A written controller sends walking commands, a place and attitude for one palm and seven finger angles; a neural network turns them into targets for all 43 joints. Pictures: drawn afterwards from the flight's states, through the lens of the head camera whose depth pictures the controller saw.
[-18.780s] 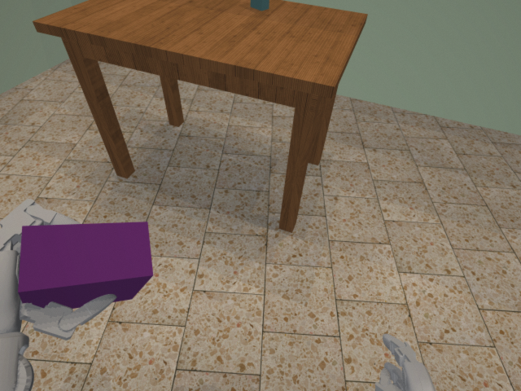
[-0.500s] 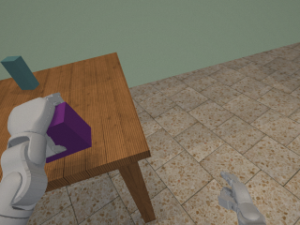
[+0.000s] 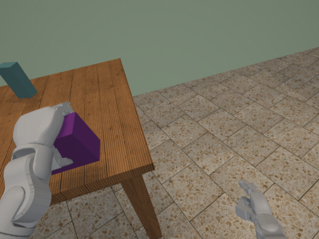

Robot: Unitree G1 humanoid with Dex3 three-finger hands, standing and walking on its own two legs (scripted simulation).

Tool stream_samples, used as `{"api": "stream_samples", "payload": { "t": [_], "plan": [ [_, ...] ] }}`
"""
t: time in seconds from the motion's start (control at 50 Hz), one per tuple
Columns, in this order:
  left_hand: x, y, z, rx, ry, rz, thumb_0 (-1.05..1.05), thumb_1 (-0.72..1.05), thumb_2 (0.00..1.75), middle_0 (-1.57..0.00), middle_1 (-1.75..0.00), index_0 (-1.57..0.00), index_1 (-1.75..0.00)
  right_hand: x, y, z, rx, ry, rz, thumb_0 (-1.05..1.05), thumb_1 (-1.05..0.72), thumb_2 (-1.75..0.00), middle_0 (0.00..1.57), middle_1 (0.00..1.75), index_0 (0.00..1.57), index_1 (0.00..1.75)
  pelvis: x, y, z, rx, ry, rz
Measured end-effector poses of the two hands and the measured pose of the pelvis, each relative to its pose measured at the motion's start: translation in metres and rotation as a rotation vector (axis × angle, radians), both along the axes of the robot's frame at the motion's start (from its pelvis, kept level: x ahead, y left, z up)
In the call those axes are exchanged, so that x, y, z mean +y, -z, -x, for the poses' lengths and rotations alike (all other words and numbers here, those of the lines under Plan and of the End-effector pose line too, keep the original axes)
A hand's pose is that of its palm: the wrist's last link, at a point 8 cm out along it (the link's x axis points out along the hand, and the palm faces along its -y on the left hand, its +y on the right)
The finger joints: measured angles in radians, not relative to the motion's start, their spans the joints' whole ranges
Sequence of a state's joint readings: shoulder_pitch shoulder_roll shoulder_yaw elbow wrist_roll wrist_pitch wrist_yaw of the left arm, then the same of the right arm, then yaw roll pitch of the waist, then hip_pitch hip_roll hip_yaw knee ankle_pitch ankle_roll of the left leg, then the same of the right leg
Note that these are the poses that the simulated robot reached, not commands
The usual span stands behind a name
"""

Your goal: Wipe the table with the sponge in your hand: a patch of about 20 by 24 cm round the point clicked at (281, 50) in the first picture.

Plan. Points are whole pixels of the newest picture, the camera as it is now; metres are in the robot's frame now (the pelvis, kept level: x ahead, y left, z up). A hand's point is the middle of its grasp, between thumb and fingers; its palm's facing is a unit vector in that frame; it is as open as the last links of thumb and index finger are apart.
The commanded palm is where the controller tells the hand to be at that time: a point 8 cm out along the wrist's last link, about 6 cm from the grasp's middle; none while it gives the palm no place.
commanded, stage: move the sponge above the wiping area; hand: left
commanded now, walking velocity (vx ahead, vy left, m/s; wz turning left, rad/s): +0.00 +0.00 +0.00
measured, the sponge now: (67, 149) +0.25 +0.27 +0.14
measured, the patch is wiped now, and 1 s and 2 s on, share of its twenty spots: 0.00 0.00 0.00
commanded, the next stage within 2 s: none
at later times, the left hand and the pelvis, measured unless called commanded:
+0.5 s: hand (43, 133) +0.24 +0.30 +0.19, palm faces +0.23 -0.01 -0.97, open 10.5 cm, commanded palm +0.19 +0.31 +0.26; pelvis +0.01 +0.02 +0.00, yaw +1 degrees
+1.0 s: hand (25, 136) +0.24 +0.35 +0.19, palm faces +0.17 +0.03 -0.98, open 10.5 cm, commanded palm +0.20 +0.35 +0.24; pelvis +0.00 +0.02 +0.00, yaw +1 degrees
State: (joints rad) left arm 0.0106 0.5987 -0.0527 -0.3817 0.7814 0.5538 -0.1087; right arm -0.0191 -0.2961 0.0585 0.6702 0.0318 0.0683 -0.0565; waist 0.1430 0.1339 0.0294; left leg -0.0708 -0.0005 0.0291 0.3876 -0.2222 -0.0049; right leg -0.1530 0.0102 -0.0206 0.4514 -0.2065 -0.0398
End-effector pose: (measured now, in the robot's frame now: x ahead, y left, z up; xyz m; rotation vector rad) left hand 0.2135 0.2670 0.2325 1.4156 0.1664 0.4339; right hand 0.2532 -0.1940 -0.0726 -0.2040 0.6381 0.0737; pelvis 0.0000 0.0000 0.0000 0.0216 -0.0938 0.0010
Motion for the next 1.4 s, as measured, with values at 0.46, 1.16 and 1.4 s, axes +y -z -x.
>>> {"api": "stream_samples", "payload": {
  "t": [0.46,1.16,1.4],
  "plan": [
    [0.024,0.002,-0.001,0.013,-0.015,-0.051,0.0,-0.54,1.03,-0.7,-1.33,-0.71,-1.33,0.029,-0.002,-0.005,0.014,-0.035,0.006,0.02,-0.9,-0.9,0.2,0.3,0.2,0.29,0.017,-0.002,-0.005,0.0,-0.01,0.008],
    [0.091,0.02,0.001,0.199,-0.217,-0.065,0.0,-0.54,1.03,-0.7,-1.32,-0.71,-1.32,0.015,0.009,0.015,0.056,0.014,0.03,0.02,-0.9,-0.9,0.2,0.3,0.2,0.29,0.019,-0.004,0.0,0.02,-0.035,0.015],
    [0.09,0.023,-0.012,0.123,-0.059,-0.123,0.0,-0.54,1.03,-0.7,-1.32,-0.71,-1.32,0.002,0.013,0.029,0.101,0.046,0.088,0.02,-0.9,-0.9,0.2,0.3,0.2,0.29,0.016,-0.004,-0.008,0.016,-0.036,0.021]
  ]
}}
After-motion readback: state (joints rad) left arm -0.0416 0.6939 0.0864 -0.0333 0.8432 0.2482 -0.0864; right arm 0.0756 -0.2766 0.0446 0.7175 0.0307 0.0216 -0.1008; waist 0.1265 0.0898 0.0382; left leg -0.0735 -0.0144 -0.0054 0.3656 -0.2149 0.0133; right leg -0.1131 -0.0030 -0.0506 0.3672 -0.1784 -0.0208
